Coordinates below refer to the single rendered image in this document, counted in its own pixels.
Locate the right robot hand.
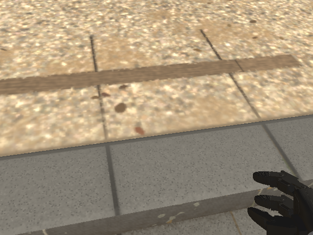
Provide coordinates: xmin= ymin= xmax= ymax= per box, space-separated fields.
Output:
xmin=247 ymin=170 xmax=313 ymax=235

